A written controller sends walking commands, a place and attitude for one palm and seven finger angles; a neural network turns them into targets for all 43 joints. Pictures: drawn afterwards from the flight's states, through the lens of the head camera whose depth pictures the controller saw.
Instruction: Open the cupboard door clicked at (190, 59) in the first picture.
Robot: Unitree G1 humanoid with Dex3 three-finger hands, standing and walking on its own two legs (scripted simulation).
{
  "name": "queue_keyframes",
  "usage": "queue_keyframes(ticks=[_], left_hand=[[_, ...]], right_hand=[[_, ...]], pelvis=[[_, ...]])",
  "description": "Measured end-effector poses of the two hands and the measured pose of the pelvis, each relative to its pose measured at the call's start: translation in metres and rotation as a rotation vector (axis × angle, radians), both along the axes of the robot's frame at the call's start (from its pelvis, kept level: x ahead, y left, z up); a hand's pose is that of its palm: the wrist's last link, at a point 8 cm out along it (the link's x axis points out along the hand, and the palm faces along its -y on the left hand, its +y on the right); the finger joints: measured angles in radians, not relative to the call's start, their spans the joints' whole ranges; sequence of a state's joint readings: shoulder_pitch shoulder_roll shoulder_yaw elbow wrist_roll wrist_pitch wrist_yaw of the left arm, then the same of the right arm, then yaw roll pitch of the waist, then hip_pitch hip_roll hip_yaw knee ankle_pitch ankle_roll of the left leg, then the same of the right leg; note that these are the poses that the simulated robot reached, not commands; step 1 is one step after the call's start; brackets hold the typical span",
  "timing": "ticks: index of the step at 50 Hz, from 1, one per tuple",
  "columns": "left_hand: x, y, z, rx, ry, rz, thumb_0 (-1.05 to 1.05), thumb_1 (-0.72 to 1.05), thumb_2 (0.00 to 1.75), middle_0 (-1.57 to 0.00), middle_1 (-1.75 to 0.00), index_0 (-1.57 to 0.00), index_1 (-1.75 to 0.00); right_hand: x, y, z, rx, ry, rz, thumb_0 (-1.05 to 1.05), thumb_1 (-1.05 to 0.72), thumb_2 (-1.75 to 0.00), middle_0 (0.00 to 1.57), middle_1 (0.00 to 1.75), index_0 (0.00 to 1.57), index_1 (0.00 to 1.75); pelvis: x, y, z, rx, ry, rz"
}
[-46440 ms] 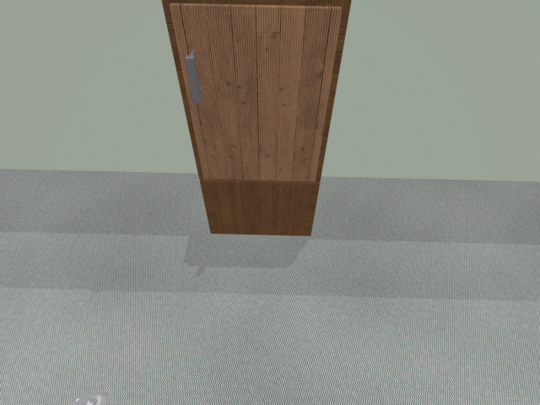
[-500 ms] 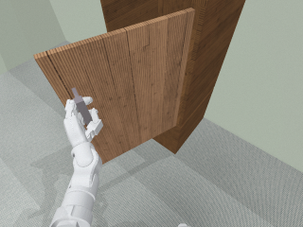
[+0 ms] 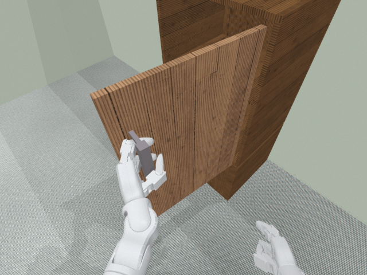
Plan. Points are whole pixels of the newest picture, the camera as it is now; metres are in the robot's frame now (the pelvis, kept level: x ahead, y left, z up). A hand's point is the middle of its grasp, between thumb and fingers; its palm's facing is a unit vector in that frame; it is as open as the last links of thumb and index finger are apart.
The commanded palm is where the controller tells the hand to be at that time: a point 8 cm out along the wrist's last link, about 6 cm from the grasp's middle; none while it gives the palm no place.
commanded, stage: open thumb and fingers to let go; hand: left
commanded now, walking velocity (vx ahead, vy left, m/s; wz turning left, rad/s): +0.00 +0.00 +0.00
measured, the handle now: (142, 157) +0.35 +0.12 +0.07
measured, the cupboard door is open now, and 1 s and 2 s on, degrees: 82 84 83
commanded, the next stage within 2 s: slide the hand sideways off the handle in 0.60 s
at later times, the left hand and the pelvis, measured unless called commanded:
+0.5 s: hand (159, 172) +0.31 +0.08 +0.08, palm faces +0.37 -0.93 -0.01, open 14.6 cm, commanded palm +0.26 +0.13 +0.07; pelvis -0.02 -0.01 +0.00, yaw -1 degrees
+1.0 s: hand (150, 189) +0.27 +0.09 +0.08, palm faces -0.11 -0.99 +0.02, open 16.3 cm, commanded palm +0.25 +0.15 +0.07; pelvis -0.03 +0.02 +0.00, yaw -1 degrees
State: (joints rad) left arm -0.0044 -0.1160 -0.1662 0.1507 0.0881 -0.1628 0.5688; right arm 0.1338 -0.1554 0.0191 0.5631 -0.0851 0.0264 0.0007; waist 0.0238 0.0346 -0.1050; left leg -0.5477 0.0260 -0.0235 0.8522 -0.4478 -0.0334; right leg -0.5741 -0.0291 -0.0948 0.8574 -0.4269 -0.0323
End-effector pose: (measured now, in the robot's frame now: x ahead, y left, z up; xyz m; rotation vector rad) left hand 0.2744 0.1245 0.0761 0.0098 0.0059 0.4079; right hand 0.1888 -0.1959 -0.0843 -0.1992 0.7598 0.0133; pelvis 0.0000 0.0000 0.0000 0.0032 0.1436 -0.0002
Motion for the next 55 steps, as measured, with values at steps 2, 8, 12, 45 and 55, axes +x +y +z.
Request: queue_keyframes(ticks=[2, 8, 12, 45, 55], left_hand=[[-0.001, 0.0, 0.0, 0.001, 0.001, -0.004, 0.01, 0.46, 0.71, -0.37, -1.31, -0.37, -1.31], [-0.004, -0.001, 0.001, 0.001, 0.0, -0.018, 0.01, 0.13, 0.57, -0.35, -1.27, -0.35, -1.27], [-0.005, -0.002, -0.001, 0.006, 0.001, -0.021, 0.0, -0.12, 0.47, -0.33, -1.24, -0.33, -1.24], [-0.015, 0.021, -0.001, 0.071, -0.03, -0.532, -0.02, -0.5, 0.3, -0.24, -0.41, -0.17, -0.41], [-0.027, 0.022, -0.004, -0.007, -0.038, -0.501, -0.01, -0.5, 0.3, -0.17, -0.31, -0.15, -0.31]], right_hand=[[-0.007, -0.003, -0.004, -0.001, 0.022, -0.006, 0.01, -0.91, -0.9, 0.2, 0.3, 0.21, 0.3], [-0.036, -0.018, -0.014, -0.019, 0.094, -0.046, 0.01, -0.91, -0.9, 0.2, 0.3, 0.21, 0.3], [-0.054, -0.029, -0.018, -0.037, 0.127, -0.074, 0.01, -0.91, -0.9, 0.2, 0.3, 0.21, 0.3], [-0.064, -0.016, -0.008, -0.02, 0.024, -0.085, 0.01, -0.91, -0.9, 0.2, 0.3, 0.21, 0.3], [-0.069, -0.009, -0.001, -0.007, -0.004, -0.083, 0.01, -0.91, -0.9, 0.2, 0.3, 0.2, 0.3]], pelvis=[[0.0, -0.001, 0.0, 0.001, 0.0, 0.0], [-0.002, -0.004, 0.001, 0.005, -0.005, -0.004], [-0.005, -0.005, 0.001, 0.006, -0.007, -0.007], [-0.027, 0.01, 0.0, 0.0, -0.044, -0.01], [-0.026, 0.02, 0.0, 0.004, -0.035, -0.027]])
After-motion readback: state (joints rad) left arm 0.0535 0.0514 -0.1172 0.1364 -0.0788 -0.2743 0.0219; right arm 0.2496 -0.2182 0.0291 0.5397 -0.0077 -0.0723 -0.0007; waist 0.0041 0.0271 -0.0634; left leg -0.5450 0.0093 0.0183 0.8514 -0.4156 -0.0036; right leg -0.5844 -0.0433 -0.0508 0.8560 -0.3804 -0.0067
